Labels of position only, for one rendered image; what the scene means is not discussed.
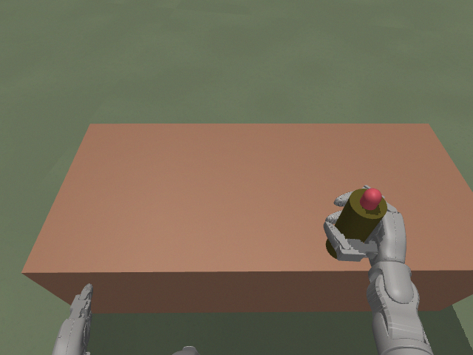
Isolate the right robot arm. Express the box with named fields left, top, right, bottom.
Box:
left=367, top=260, right=434, bottom=355

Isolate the bottle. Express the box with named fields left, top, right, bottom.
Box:
left=326, top=188, right=387, bottom=259

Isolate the left robot hand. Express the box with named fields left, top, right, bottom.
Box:
left=52, top=283, right=93, bottom=355

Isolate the right robot hand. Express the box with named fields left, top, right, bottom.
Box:
left=324, top=185, right=406, bottom=267

